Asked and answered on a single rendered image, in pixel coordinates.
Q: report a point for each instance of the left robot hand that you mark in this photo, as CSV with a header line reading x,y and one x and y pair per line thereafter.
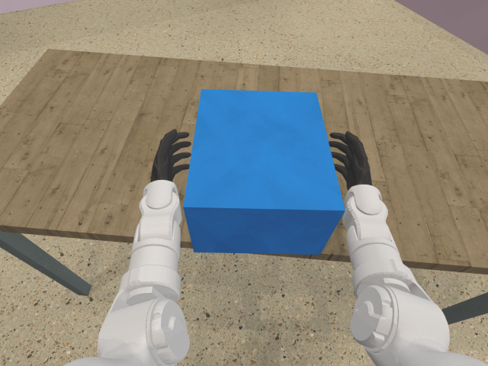
x,y
163,162

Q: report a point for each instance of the carton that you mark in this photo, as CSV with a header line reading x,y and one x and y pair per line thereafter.
x,y
261,177

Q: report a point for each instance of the right robot hand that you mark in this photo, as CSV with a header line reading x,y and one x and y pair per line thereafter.
x,y
356,170

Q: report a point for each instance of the table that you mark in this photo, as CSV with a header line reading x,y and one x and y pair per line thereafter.
x,y
79,134

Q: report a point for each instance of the robot left upper arm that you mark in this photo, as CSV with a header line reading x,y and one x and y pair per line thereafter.
x,y
151,333

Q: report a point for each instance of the right robot forearm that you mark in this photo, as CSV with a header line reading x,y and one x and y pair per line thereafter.
x,y
372,250

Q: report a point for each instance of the left robot forearm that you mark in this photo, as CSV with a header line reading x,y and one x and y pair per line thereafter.
x,y
153,269

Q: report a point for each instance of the robot right upper arm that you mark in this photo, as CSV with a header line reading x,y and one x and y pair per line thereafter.
x,y
401,329

